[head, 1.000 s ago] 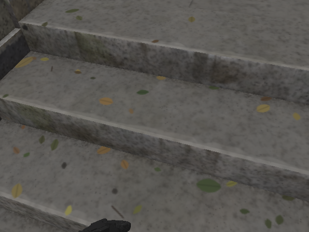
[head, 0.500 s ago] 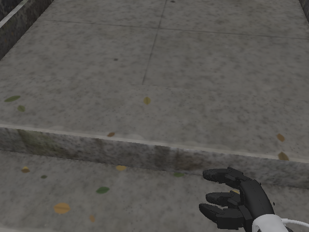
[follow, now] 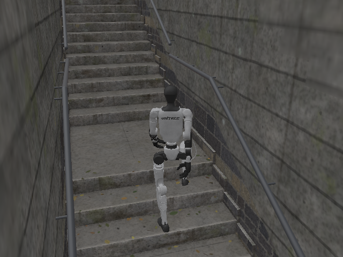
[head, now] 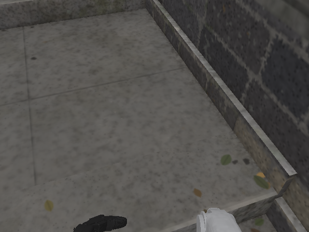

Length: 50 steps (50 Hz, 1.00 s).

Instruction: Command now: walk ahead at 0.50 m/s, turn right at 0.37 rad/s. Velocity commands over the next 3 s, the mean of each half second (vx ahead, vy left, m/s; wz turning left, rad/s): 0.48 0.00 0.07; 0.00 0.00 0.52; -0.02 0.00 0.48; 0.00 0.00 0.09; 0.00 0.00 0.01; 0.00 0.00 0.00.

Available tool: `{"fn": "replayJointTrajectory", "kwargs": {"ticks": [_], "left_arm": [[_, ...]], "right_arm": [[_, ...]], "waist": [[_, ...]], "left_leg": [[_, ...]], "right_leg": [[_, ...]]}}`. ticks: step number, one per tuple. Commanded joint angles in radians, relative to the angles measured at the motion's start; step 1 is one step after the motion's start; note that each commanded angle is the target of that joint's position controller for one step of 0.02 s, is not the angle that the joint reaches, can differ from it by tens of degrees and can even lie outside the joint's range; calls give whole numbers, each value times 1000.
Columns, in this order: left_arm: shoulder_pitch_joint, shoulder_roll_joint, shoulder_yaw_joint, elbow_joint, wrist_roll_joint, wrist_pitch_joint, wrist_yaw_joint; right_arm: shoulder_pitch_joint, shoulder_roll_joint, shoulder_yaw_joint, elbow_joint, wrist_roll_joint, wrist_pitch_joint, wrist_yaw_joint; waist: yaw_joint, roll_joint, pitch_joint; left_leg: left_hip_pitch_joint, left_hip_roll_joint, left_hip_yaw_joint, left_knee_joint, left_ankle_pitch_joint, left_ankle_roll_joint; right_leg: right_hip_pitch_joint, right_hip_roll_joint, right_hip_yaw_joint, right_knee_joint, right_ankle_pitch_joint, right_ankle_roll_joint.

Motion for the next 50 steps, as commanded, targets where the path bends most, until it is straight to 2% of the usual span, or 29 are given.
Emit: {"fn": "replayJointTrajectory", "kwargs": {"ticks": [1,4,5,6,7,8,9,10,11,12,14,15,17,21,23,24,26,28,29,30,31,32,33,35,39,42,46,49,50], "left_arm": [[-264,46,25,-164,5,28,-19],[-50,90,51,-116,-12,17,-16],[159,133,74,-66,-6,5,-2],[372,163,85,2,-4,5,14],[582,186,98,67,50,19,34],[699,242,125,116,82,8,35],[642,226,133,161,90,-33,52],[458,231,144,150,-2,-67,97],[416,146,123,182,2,-96,109],[288,16,73,175,48,-84,53],[296,-77,37,187,79,-68,12],[313,-38,49,199,65,-75,14],[340,-35,43,229,98,-88,29],[461,20,20,292,164,-115,32],[430,105,33,222,132,-115,20],[449,137,40,184,78,-133,17],[542,265,68,189,28,-171,25],[515,354,125,146,16,-178,28],[517,300,138,83,34,-187,30],[609,196,117,34,58,-191,28],[379,237,152,-30,11,-160,14],[362,141,145,-34,0,-127,5],[402,139,142,-1,7,-105,9],[426,89,110,-15,67,-100,24],[303,188,103,-86,36,-89,87],[173,238,111,-137,2,-77,103],[267,247,118,-128,72,-77,80],[258,252,121,-198,47,-89,78],[147,173,103,-250,-12,-59,144]], "right_arm": [[-29,-214,-28,-66,65,-42,23],[-24,-365,-80,-66,92,-66,20],[1,-338,-79,-51,45,-61,38],[37,-252,-66,-72,24,-66,56],[-43,-219,-64,-87,51,-49,79],[-79,-156,-72,-85,122,-32,90],[-122,-116,-83,-82,129,-41,73],[-366,-186,-121,-362,154,-70,-15],[-401,-132,-112,-400,148,-65,-47],[-314,-53,-71,-239,143,-35,-10],[-288,-57,-81,-228,126,2,20],[-321,-32,-76,-252,120,8,30],[-403,-36,-61,-297,146,16,18],[-728,-133,-46,-488,145,28,-16],[-873,-136,-36,-532,148,53,-5],[-865,-101,-28,-522,143,57,11],[-793,-123,-44,-487,122,63,15],[-643,-159,-57,-454,127,27,0],[-493,-236,-74,-434,134,5,-28],[-392,-346,-98,-455,128,-6,-48],[-238,-401,-128,-451,48,4,-47],[-272,-427,-159,-407,54,-20,-65],[-398,-382,-149,-416,65,-25,-75],[-632,-245,-115,-427,130,-23,-73],[-634,-248,-119,-457,97,-54,-76],[-521,-314,-159,-453,104,-40,-51],[-552,-323,-156,-551,119,-46,-50],[-547,-345,-158,-567,120,-42,-58],[-537,-308,-172,-627,187,35,-100]], "waist": [[110,177,128],[181,218,89],[218,233,-49],[238,129,-219],[318,-15,-240],[320,-80,-203],[265,-50,-22],[147,-26,0],[93,37,51],[86,-103,-14],[7,40,35],[-16,25,43],[-10,-87,67],[18,35,74],[55,-25,62],[59,-84,38],[52,-119,19],[27,-117,16],[37,15,-182],[48,251,-497],[-86,339,-449],[-58,190,-297],[-3,67,-193],[123,-14,-64],[125,-68,-140],[80,38,-113],[120,74,-27],[133,55,7],[81,86,22]], "left_leg": [[-329,243,-59,-143,1408,165],[2,300,-90,76,1886,188],[-169,275,-103,272,1909,188],[-478,206,-196,518,1572,162],[-748,43,-269,817,633,122],[-816,-53,-507,1344,399,106],[-931,-25,-618,1521,490,114],[-840,-47,-439,1596,268,89],[-908,-19,-464,1662,194,100],[-1053,-20,-625,1767,341,208],[-1144,0,-573,1830,385,259],[-1211,16,-505,1835,266,272],[-1350,17,-463,2051,130,294],[-1403,115,-418,1627,256,289],[-1081,123,-306,1290,247,201],[-855,61,-212,1253,171,141],[-882,-26,-157,1042,96,89],[-828,-82,-168,758,171,119],[-455,-33,-395,777,761,234],[-55,144,-877,554,843,476],[-45,249,-1170,261,728,512],[-220,206,-1054,252,523,391],[-408,186,-963,256,265,327],[-626,81,-794,268,53,245],[-581,83,-707,195,559,245],[-452,118,-695,124,590,270],[-577,56,-689,52,212,243],[-520,54,-747,23,144,242],[-448,43,-769,23,140,234]], "right_leg": [[465,72,-208,-216,-110,44],[674,193,-195,-688,-225,63],[1036,186,-114,-625,-57,25],[1481,101,124,-715,74,-46],[1660,-55,502,-1072,-26,-126],[1493,-195,851,-1291,-133,-174],[1289,-185,763,-1287,-186,-122],[1173,-206,641,-1327,31,-81],[1101,-186,520,-1299,22,-38],[1091,-168,463,-1280,6,-50],[988,-161,314,-1344,35,-15],[1000,-135,189,-1364,30,-14],[998,-125,110,-1421,-53,1],[1028,-105,-26,-1511,-75,71],[883,-116,-91,-1656,135,60],[819,-133,-94,-1667,460,47],[1170,-160,-134,-1516,1031,67],[1448,-202,-124,-1343,1306,115],[1291,-131,-143,-1079,1130,203],[1001,21,-27,-809,445,286],[781,212,102,-312,-384,304],[661,181,272,-41,-261,262],[642,126,275,-39,-202,266],[641,78,220,-134,-159,251],[631,62,183,-252,-233,354],[586,81,121,-239,-353,388],[726,76,103,-242,-175,349],[809,65,104,-479,-166,377],[761,54,99,-784,-304,314]]}}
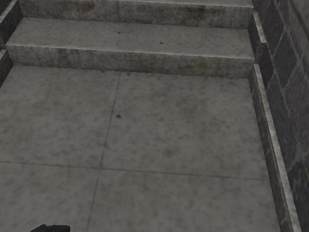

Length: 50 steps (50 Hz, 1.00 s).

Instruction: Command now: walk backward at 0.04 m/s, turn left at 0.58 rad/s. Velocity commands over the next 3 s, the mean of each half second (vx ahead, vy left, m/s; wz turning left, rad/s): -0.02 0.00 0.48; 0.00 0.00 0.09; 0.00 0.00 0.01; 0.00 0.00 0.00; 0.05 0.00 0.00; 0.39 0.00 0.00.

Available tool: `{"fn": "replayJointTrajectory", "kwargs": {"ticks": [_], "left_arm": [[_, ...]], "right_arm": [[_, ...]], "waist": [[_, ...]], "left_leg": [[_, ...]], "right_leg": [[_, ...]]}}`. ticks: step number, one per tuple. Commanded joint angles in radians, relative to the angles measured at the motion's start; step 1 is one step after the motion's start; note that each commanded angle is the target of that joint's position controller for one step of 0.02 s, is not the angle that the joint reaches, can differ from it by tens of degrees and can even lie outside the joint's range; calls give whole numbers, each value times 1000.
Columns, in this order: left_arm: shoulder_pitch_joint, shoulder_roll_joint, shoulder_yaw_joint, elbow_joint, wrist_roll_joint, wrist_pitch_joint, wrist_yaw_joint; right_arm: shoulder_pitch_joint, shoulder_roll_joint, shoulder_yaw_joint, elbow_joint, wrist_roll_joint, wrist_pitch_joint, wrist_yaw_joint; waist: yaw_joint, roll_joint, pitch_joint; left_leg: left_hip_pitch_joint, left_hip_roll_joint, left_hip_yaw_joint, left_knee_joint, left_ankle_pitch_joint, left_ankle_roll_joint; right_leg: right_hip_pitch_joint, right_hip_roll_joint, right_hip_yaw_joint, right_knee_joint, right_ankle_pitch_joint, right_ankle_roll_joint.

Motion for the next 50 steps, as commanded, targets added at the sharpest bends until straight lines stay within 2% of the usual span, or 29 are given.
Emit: {"fn": "replayJointTrajectory", "kwargs": {"ticks": [1,3,5,6,7,8,9,11,12,14,15,17,18,20,22,23,24,25,26,27,28,30,31,33,34,38,40,43,50], "left_arm": [[-53,5,5,-118,-69,23,75],[41,76,38,-79,-87,34,75],[186,112,65,-22,-89,41,57],[212,143,74,-20,-51,50,48],[100,183,83,-57,24,65,48],[59,115,74,-95,44,47,52],[-1,72,61,-109,29,35,59],[4,46,48,-96,-41,40,74],[25,62,52,-75,-41,52,72],[61,85,58,-48,-38,89,85],[110,92,64,-20,-40,110,91],[149,111,70,0,-43,133,101],[97,131,71,-29,-34,122,85],[93,149,77,-21,-46,111,71],[120,150,73,2,-51,100,68],[143,124,59,20,-50,92,58],[162,90,46,37,-36,82,47],[125,44,37,23,-29,69,51],[103,47,31,8,-30,57,55],[75,53,30,3,-28,54,54],[87,40,24,13,-24,52,51],[111,50,27,34,-6,47,46],[105,64,30,40,-5,40,46],[132,68,29,66,-11,28,38],[128,60,24,77,-20,24,34],[113,68,25,92,-19,26,32],[100,43,14,89,-24,33,20],[110,58,18,108,-34,32,25],[98,59,17,122,-31,36,31]], "right_arm": [[-54,-115,-44,-151,68,74,-54],[-23,-153,-66,-182,48,99,-54],[-27,-114,-60,-215,77,108,-49],[34,-73,-57,-204,98,115,-47],[2,-70,-54,-231,77,95,-38],[12,-151,-67,-221,38,84,-30],[15,-148,-63,-206,36,86,-29],[25,-126,-54,-203,41,112,-25],[3,-92,-39,-213,57,114,-15],[-92,-43,-14,-261,62,105,0],[-137,-1,6,-275,62,111,-1],[-161,33,23,-295,54,125,-1],[-136,0,11,-290,45,118,-2],[-90,-22,0,-270,42,115,-2],[-38,-16,-5,-239,47,120,-4],[-23,-23,-9,-222,44,125,-1],[8,-38,-10,-227,43,124,0],[15,-93,-24,-238,11,120,2],[15,-45,-8,-266,4,121,2],[-43,0,10,-280,2,116,-4],[-78,7,14,-292,-2,112,-9],[-73,6,15,-293,12,90,-17],[-68,-15,13,-289,20,78,-23],[-57,-26,13,-286,28,62,-28],[-30,-12,20,-278,3,60,-26],[-25,-23,18,-278,16,60,-20],[-20,-25,15,-274,12,64,-16],[-9,-26,10,-265,-1,72,-9],[20,-40,4,-243,3,71,-14]], "waist": [[19,102,-43],[26,212,-102],[66,233,-104],[46,53,-139],[2,-286,-86],[9,-241,-132],[-15,-192,-95],[-7,-113,-42],[7,-93,-13],[51,-105,35],[81,-104,62],[102,-171,65],[91,-199,39],[76,-189,32],[49,-149,57],[45,-134,47],[26,-106,15],[1,104,-8],[-3,195,-50],[14,203,-23],[35,194,-19],[43,124,2],[42,73,7],[38,47,-8],[33,25,-15],[29,45,19],[26,57,13],[26,39,-11],[20,20,11]], "left_leg": [[145,192,-308,-212,-226,136],[199,208,-337,-187,-260,130],[126,166,-306,-126,-301,62],[-25,59,-176,134,-475,-13],[-262,-69,12,441,-555,-76],[-261,13,-52,639,-501,-98],[-282,55,-36,734,-427,-104],[-297,100,-5,816,-335,-122],[-296,100,14,813,-328,-129],[-265,105,78,649,-285,-137],[-250,92,134,549,-286,-145],[-157,99,159,371,-346,-154],[-77,120,132,351,-353,-139],[27,122,136,213,-366,-109],[182,86,177,-26,-232,-61],[274,59,199,-102,-189,-49],[423,108,123,-111,-131,-37],[496,238,-78,-99,-217,12],[461,328,-223,-173,-279,72],[400,331,-230,-190,-293,87],[377,301,-186,-182,-303,73],[342,255,-134,-166,-289,39],[322,242,-119,-155,-237,31],[332,225,-78,-140,-183,23],[345,218,-63,-139,-182,20],[324,218,-57,-152,-129,21],[319,206,-37,-146,-78,15],[328,193,-14,-135,-28,6],[316,179,7,-129,-1,-4]], "right_leg": [[132,12,-7,-458,-159,-49],[260,35,-17,-614,-99,-42],[459,4,-17,-843,81,-76],[632,-202,158,-897,127,-175],[596,-407,376,-923,420,-312],[544,-440,455,-949,326,-383],[552,-369,339,-924,277,-348],[573,-277,211,-918,184,-311],[574,-256,175,-930,179,-314],[578,-204,106,-963,129,-307],[585,-173,62,-964,92,-305],[573,-179,56,-973,19,-309],[562,-238,96,-986,42,-326],[542,-259,101,-978,17,-334],[482,-225,71,-922,-2,-295],[442,-198,47,-888,-1,-270],[354,-175,12,-832,-39,-218],[202,-80,-101,-755,-77,-125],[248,-74,-73,-730,-67,-86],[290,-85,-38,-747,-21,-70],[329,-88,-38,-786,22,-69],[391,-88,-29,-853,68,-77],[427,-81,-30,-873,80,-79],[477,-85,-30,-909,102,-84],[496,-80,-35,-920,98,-94],[516,-81,-34,-935,113,-98],[547,-82,-29,-947,150,-107],[578,-88,-27,-952,163,-116],[589,-87,-28,-966,163,-119]]}}
Over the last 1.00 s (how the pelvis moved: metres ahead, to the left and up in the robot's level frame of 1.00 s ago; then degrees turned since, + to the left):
0.43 0.02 0.30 20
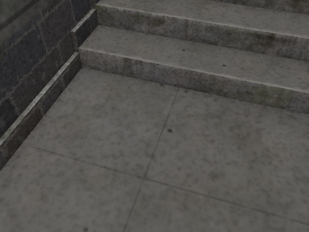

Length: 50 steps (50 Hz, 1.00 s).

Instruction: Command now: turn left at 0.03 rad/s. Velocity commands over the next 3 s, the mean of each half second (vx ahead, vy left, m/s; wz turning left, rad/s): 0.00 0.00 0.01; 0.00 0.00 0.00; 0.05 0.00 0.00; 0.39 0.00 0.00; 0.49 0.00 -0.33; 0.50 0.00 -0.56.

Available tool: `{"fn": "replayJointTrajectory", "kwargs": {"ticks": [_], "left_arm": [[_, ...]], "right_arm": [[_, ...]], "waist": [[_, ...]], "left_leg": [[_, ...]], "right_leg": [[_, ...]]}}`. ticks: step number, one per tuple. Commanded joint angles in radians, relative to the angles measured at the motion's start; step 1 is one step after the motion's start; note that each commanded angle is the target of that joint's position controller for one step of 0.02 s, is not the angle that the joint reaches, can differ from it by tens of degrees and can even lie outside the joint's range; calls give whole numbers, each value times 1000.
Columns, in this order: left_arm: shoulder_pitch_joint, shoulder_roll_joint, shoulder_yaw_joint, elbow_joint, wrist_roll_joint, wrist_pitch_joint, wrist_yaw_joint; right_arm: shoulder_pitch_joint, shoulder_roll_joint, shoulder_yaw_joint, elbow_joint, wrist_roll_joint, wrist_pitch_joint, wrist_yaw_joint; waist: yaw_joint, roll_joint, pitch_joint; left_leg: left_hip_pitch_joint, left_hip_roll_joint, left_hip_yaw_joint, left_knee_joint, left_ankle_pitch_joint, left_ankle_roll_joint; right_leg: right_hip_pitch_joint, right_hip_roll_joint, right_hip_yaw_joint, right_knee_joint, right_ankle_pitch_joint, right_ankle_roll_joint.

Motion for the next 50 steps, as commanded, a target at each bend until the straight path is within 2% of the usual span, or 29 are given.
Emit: {"fn": "replayJointTrajectory", "kwargs": {"ticks": [1,3,4,6,10,14,17,27,29,36,50], "left_arm": [[4,99,22,-43,0,-10,4],[6,99,22,-38,-1,-10,5],[12,97,21,-35,-3,-10,5],[13,96,21,-38,-2,-8,0],[27,97,22,-35,-2,-7,-3],[38,104,26,-32,-6,-8,-2],[55,89,23,-29,-3,-3,-1],[94,85,24,-19,-3,5,7],[114,82,22,-6,-7,2,9],[134,77,22,17,-5,6,13],[190,58,16,77,-5,8,15]], "right_arm": [[-35,-87,-23,-77,1,-17,-5],[-27,-91,-23,-72,2,-18,-8],[-24,-90,-22,-68,-4,-19,-8],[-25,-89,-21,-67,-2,-23,-10],[-10,-94,-20,-60,1,-27,-14],[-12,-101,-22,-55,3,-26,-21],[0,-94,-20,-40,7,-23,-26],[3,-93,-23,-8,10,-19,-32],[27,-95,-23,8,13,-12,-30],[28,-94,-24,48,14,-9,-32],[67,-93,-27,130,20,-6,-42]], "waist": [[10,21,-28],[9,16,-27],[10,15,-27],[11,18,-13],[9,9,-26],[5,7,-32],[4,12,-36],[3,19,-21],[-4,13,-37],[-2,19,-2],[-5,5,11]], "left_leg": [[37,91,-123,-86,162,28],[41,89,-117,-82,171,26],[44,86,-114,-75,169,28],[29,86,-107,-65,172,28],[35,85,-99,-50,194,27],[48,88,-95,-31,225,26],[52,88,-92,-23,246,24],[52,89,-95,-27,245,26],[80,89,-98,-37,254,28],[64,87,-102,-60,239,32],[59,80,-93,-79,230,30]], "right_leg": [[-26,-24,40,-51,117,-82],[-24,-24,41,-55,122,-83],[-24,-24,39,-58,125,-85],[-21,-22,38,-58,129,-90],[-13,-20,38,-57,158,-92],[-16,-20,36,-55,191,-91],[-13,-17,32,-51,217,-89],[-16,-10,28,-57,201,-82],[-11,-9,26,-57,208,-76],[-11,-10,25,-69,188,-71],[8,-10,21,-86,204,-68]]}}
Over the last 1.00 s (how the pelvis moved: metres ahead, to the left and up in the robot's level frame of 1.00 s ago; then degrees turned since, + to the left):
0.03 0.01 0.01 13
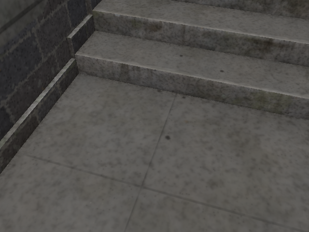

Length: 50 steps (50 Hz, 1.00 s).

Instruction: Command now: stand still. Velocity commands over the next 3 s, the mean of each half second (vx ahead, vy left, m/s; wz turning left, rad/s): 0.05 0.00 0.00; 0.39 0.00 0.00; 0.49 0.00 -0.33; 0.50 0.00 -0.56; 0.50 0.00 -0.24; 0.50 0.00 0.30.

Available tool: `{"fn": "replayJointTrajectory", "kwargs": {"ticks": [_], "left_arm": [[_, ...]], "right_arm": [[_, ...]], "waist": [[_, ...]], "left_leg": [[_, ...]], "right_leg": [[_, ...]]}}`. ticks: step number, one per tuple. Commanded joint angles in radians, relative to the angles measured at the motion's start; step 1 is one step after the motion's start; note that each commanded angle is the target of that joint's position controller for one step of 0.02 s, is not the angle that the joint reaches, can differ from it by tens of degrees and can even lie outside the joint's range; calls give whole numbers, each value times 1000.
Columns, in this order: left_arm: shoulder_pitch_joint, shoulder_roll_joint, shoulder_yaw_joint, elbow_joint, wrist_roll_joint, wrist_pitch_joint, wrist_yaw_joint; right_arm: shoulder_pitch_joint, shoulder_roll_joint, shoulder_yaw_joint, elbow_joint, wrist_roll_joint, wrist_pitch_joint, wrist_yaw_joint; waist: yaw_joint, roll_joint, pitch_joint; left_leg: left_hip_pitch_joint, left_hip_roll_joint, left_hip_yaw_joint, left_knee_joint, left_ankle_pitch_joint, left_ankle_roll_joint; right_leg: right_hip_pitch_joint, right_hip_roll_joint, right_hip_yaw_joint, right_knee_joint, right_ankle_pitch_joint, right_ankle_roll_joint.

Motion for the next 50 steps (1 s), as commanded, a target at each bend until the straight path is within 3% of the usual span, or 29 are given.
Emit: {"fn": "replayJointTrajectory", "kwargs": {"ticks": [1,17,18,19,20,21,22,24,26,28,29,30,31,32,33,34,35,36,38,40,41,42,43,44,46,47,48,49,50], "left_arm": [[53,86,16,-19,0,-8,3],[102,67,3,49,1,-8,8],[116,67,4,58,-4,-7,10],[136,120,11,26,7,6,-76],[103,156,29,18,27,6,-112],[102,152,33,6,41,1,-124],[91,135,33,-6,49,-10,-127],[14,76,23,-58,61,-47,-117],[-58,21,8,-110,65,-76,-95],[3,41,11,-124,71,-85,-85],[77,51,15,-105,77,-83,-86],[143,53,17,-81,74,-93,-90],[273,85,27,-36,73,-109,-88],[423,165,42,-8,80,-120,-77],[451,190,32,-23,80,-126,-79],[362,156,19,-44,80,-128,-90],[293,92,-9,-60,79,-122,-102],[231,57,-32,-82,78,-115,-113],[83,26,-52,-126,67,-120,-105],[37,77,-46,-145,46,-121,-100],[42,123,-29,-148,17,-117,-109],[136,159,-21,-100,15,-107,-123],[191,189,-14,-81,24,-109,-129],[179,184,-15,-71,27,-108,-137],[156,245,8,-82,49,-92,-143],[203,205,1,-63,77,-99,-135],[262,134,-17,-54,91,-107,-124],[463,-10,-55,-70,105,-117,-131],[238,35,-34,-101,61,-120,-144]], "right_arm": [[4,-96,-25,-45,1,-12,-4],[18,-96,-35,31,8,-7,-14],[26,-97,-37,41,11,-6,-15],[49,-208,-81,103,-66,-7,62],[42,-242,-106,106,-71,-18,94],[37,-235,-118,119,-65,-34,106],[52,-215,-122,126,-64,-52,103],[73,-162,-116,137,-49,-78,68],[95,-157,-106,139,-37,-91,44],[-7,-168,-98,104,-41,-99,29],[-111,-179,-92,72,-34,-96,28],[-178,-193,-91,43,-46,-85,36],[-204,-176,-83,41,-65,-78,56],[-284,-106,-72,-24,-76,-103,81],[-247,-87,-72,8,-50,-142,88],[-218,-92,-71,28,-39,-163,83],[-204,-120,-80,39,-46,-167,82],[-219,-136,-90,20,-65,-159,77],[-223,-88,-73,-4,-63,-131,78],[-286,-43,-48,-31,-58,-116,85],[-363,-36,-37,-61,-59,-106,95],[-465,-13,-22,-100,-67,-103,102],[-462,-31,-19,-100,-64,-97,111],[-439,-71,-30,-81,-46,-93,108],[-328,-145,-51,-52,-34,-95,104],[-239,-182,-68,-14,-15,-105,93],[-73,-220,-79,36,-31,-102,74],[182,-265,-85,93,-33,-92,63],[407,-226,-79,183,-85,-96,59]], "waist": [[2,5,35],[5,-2,50],[7,2,37],[0,-27,146],[-1,-39,209],[-4,-7,200],[-16,18,179],[-45,87,118],[-67,110,108],[1,99,122],[72,55,135],[122,18,131],[180,-45,95],[235,-238,38],[222,-155,97],[177,-118,155],[142,-137,160],[109,-118,171],[19,-68,122],[21,-62,119],[46,-64,124],[73,-109,119],[77,-118,134],[44,-112,142],[-27,-115,104],[-60,-65,25],[-97,-22,-138],[-75,220,-446],[-216,194,-333]], "left_leg": [[19,76,-82,-71,274,38],[18,72,-71,-82,287,30],[21,59,-61,-77,185,34],[32,35,-53,-143,-150,59],[-11,44,-76,-153,-305,84],[2,73,-118,-152,-348,116],[34,112,-178,-159,-358,155],[147,235,-384,-225,-327,244],[120,312,-517,-296,-300,311],[13,298,-469,-312,-305,290],[-86,243,-377,-294,-311,261],[-194,177,-292,-216,-266,235],[-323,95,-206,-22,-196,186],[-549,-73,-45,346,-165,95],[-722,-47,-132,604,-273,107],[-771,-14,-168,821,-235,133],[-794,11,-128,949,-207,160],[-797,29,-98,939,-190,170],[-688,111,-104,791,-105,136],[-514,119,-16,540,6,65],[-352,78,61,394,-37,23],[-248,41,108,378,-64,-4],[-267,35,108,331,-26,-9],[-283,10,120,221,78,9],[-165,-37,119,143,208,56],[-13,-35,87,164,290,99],[247,49,2,227,445,177],[789,272,-402,196,580,412],[755,383,-670,-27,528,430]], "right_leg": [[-51,-16,18,-35,227,-67],[-48,-14,20,-54,242,-68],[-47,-6,14,-50,149,-76],[-126,-14,22,-141,-149,-79],[-177,-16,20,-123,-277,-104],[-203,-22,26,-86,-292,-122],[-225,-27,31,-40,-275,-137],[-302,-9,11,69,-108,-130],[-309,-2,31,189,-111,-130],[-225,-1,32,215,-180,-146],[-70,14,-3,62,-142,-162],[119,28,-17,-58,15,-164],[294,-33,71,-77,101,-191],[470,-231,412,-111,123,-345],[481,-376,526,-170,93,-403],[383,-368,446,-192,26,-385],[323,-314,352,-207,-24,-356],[271,-277,289,-227,49,-344],[165,-232,174,-257,142,-277],[14,-150,52,-284,182,-233],[-107,-110,-3,-311,238,-240],[-168,-137,20,-316,297,-265],[-108,-169,41,-282,364,-277],[-42,-185,45,-238,454,-277],[25,-218,44,-99,798,-267],[13,-160,-14,45,873,-191],[-74,-88,-37,257,682,-123],[-398,68,-16,537,99,-47],[-569,162,56,989,-333,-34]]}}
Over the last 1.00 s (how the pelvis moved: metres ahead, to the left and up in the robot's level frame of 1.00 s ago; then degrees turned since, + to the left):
0.03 0.00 0.00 0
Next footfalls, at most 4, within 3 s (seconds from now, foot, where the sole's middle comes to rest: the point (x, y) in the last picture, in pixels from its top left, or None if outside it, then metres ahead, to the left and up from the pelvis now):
0.94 left None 0.34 0.10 -0.78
1.48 right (186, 205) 0.68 -0.13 -0.78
1.96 left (159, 155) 0.96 -0.01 -0.78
2.42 right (216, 142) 1.04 -0.33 -0.78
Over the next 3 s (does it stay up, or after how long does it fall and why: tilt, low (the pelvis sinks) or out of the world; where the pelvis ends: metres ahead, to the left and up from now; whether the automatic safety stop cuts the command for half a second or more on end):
stays up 1.22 -0.29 -0.01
